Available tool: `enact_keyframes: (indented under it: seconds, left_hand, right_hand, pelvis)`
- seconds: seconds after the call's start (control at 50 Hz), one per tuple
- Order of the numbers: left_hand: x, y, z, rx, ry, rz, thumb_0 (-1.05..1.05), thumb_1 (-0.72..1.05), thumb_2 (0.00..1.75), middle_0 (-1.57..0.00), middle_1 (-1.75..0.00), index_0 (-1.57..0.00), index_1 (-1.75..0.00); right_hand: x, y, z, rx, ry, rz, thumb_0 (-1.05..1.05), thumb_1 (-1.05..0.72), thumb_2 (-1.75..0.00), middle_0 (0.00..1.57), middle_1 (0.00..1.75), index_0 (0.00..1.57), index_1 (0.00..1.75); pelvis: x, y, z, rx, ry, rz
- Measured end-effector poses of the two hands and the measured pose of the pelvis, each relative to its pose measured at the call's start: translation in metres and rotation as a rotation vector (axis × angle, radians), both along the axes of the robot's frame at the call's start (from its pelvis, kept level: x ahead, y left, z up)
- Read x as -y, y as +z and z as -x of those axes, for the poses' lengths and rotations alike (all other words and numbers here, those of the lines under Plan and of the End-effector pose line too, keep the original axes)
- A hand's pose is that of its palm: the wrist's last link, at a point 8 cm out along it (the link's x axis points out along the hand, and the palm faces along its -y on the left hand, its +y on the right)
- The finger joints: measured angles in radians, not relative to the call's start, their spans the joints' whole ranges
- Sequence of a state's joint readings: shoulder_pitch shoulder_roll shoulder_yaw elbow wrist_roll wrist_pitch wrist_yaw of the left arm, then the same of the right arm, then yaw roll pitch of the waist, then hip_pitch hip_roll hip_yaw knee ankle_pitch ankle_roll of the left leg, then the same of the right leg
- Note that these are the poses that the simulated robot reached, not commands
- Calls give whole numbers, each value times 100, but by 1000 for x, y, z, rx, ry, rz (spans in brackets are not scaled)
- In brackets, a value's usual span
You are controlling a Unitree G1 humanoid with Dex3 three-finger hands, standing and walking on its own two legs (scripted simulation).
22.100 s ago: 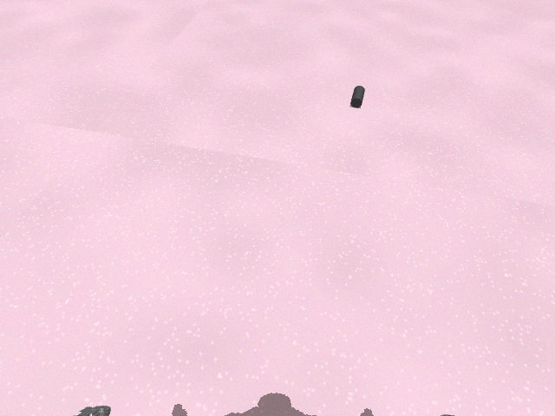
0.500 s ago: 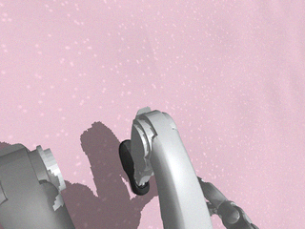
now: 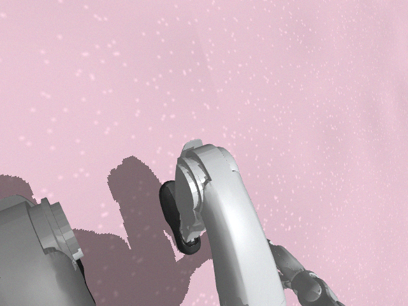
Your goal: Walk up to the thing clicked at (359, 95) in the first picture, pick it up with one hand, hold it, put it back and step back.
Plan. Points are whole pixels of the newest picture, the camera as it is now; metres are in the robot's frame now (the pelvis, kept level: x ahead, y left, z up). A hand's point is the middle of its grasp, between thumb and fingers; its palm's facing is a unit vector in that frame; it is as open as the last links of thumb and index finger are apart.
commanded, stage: close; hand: left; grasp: from above
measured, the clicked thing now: out of the picture +0.46 +0.38 -0.27
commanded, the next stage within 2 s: settle in 0.76 s
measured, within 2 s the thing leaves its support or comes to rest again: leaves its support in 1.16 s
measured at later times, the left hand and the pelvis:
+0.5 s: hand out of the picture +0.46 +0.36 -0.23, palm faces -0.45 -0.11 -0.89, open 9.8 cm; pelvis +0.00 +0.00 +0.00, yaw +0 degrees
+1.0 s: hand out of the picture +0.46 +0.36 -0.22, palm faces -0.47 -0.11 -0.87, open 9.6 cm; pelvis +0.00 +0.00 +0.00, yaw +0 degrees
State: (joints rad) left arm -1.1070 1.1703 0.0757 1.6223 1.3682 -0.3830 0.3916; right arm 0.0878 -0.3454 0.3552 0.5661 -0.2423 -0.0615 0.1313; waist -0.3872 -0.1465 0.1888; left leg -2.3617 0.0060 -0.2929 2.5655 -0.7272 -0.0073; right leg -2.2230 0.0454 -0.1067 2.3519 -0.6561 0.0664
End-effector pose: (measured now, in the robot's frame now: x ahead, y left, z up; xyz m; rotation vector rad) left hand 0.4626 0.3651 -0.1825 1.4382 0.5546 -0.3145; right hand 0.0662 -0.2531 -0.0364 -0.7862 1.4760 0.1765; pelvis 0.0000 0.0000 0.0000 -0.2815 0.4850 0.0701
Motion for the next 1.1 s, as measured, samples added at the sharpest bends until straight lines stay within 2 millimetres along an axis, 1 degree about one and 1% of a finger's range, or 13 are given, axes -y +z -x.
enact_keyframes:
  seconds: [0.18,0.34,0.6,0.82,1.1]
  left_hand:
    - [4,8,-1,79,-44,16,0,5,61,-44,-82,-49,-77]
    - [2,12,1,91,-17,-17,0,10,56,-50,-76,-53,-71]
    - [0,14,-3,76,15,-25,1,12,44,-57,-68,-62,-62]
    - [-1,15,-7,61,9,-21,-1,13,38,-63,-62,-67,-55]
    - [-6,18,-6,58,7,-3,-1,11,37,-68,-58,-72,-51]
  right_hand:
    - [6,4,-4,2,17,34,0,-90,-90,20,30,20,30]
    - [4,0,-5,50,10,25,0,-90,-90,20,30,20,30]
    - [-5,-6,-2,69,-11,-12,0,-90,-90,20,30,20,30]
    - [1,-3,-3,48,-7,2,0,-90,-90,20,30,20,30]
    - [4,3,-2,28,-4,30,0,-92,-90,20,30,20,30]
  pelvis:
    - [2,-1,1,12,-2,-4]
    - [-1,-3,4,12,-5,-2]
    - [-2,-5,3,4,-4,-2]
    - [-1,-3,2,2,-1,-3]
    - [0,-1,3,3,-3,-2]
